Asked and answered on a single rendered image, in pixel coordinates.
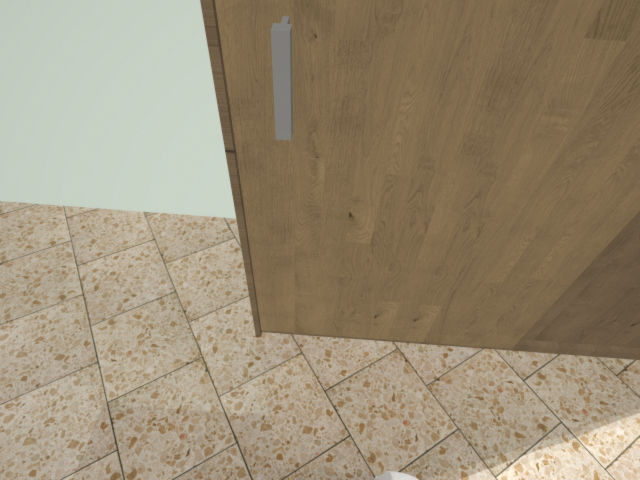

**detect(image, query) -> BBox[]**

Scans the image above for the wardrobe door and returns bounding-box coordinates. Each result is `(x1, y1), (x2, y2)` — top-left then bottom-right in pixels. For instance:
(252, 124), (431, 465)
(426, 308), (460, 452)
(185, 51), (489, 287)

(215, 0), (640, 349)
(521, 211), (640, 348)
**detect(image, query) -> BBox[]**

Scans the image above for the handle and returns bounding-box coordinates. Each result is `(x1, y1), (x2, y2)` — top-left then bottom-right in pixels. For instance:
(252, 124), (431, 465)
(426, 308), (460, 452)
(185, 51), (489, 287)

(271, 16), (293, 141)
